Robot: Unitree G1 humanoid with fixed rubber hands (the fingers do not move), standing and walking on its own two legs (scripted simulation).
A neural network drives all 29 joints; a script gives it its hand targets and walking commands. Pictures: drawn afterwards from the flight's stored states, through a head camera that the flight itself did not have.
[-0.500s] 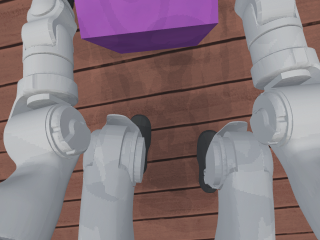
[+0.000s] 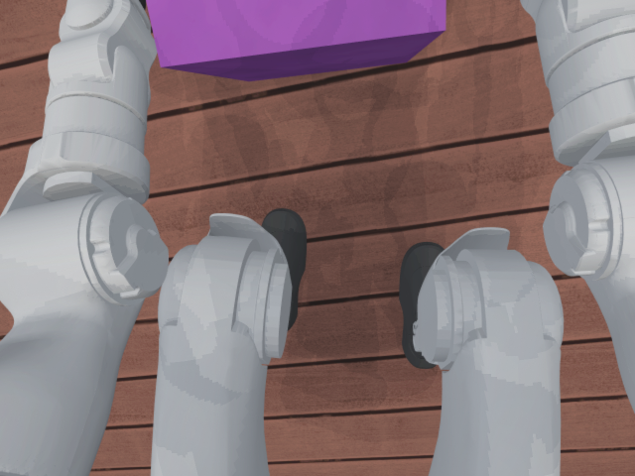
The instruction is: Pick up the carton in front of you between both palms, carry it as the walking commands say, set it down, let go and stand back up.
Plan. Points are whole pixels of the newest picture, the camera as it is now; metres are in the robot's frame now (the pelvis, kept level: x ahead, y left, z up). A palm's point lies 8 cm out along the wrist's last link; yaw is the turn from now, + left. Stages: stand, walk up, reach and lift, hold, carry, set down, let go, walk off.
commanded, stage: set down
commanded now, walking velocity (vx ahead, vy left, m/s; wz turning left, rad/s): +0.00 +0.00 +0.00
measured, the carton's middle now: out of the picture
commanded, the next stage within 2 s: let go in 1.16 s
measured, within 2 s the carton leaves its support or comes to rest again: neither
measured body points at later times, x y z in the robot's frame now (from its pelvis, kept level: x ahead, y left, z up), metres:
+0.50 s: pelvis +0.00 +0.01 +0.06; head +0.36 +0.01 +0.34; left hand +0.55 +0.24 -0.06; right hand +0.62 -0.13 -0.06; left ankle +0.13 +0.13 -0.33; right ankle +0.09 -0.11 -0.33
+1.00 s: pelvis +0.02 +0.01 +0.20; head +0.36 +0.01 +0.49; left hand +0.54 +0.25 +0.09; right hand +0.63 -0.14 +0.09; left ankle +0.13 +0.13 -0.33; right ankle +0.09 -0.11 -0.33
